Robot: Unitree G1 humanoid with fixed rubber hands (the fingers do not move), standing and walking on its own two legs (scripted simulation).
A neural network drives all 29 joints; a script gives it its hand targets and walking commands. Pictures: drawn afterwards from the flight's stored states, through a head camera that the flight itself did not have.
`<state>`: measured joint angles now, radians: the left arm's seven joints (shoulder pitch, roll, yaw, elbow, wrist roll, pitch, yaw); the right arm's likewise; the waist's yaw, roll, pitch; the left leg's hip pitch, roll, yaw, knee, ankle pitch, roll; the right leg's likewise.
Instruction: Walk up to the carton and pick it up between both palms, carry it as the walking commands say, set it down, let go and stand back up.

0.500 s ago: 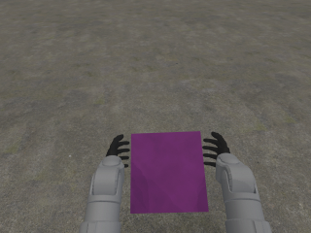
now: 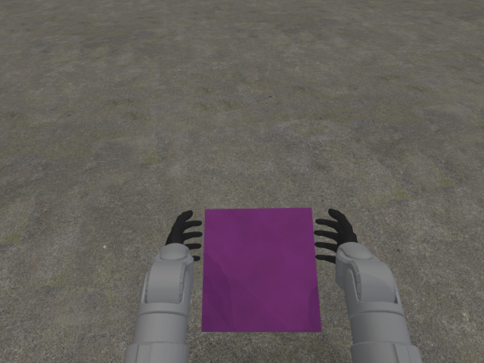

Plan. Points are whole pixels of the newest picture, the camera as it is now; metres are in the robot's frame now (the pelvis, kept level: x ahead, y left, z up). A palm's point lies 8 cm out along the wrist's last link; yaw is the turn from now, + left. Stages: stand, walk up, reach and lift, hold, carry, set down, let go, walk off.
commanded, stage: carry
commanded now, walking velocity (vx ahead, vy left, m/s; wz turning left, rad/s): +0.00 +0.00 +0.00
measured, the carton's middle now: (258, 266) +0.33 +0.00 -0.07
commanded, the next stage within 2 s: none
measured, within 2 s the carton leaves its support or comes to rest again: neither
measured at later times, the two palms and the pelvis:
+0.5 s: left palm (165, 225) +0.35 +0.17 +0.04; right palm (319, 225) +0.35 -0.11 +0.04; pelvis +0.05 +0.02 +0.00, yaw +0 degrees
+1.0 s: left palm (160, 204) +0.41 +0.19 +0.03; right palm (302, 206) +0.40 -0.09 +0.03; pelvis +0.10 +0.05 +0.00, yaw +0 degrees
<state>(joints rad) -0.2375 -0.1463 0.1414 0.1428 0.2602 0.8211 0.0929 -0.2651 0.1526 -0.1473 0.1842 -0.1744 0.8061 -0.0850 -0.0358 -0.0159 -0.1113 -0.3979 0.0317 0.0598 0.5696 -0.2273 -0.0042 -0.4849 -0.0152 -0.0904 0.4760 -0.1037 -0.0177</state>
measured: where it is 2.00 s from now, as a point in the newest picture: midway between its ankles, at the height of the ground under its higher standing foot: outside the picture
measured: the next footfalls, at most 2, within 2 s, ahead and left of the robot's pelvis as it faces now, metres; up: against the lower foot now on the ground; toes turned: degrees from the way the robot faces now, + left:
none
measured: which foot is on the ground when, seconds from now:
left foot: down 0.00-1.00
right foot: down 0.00-1.00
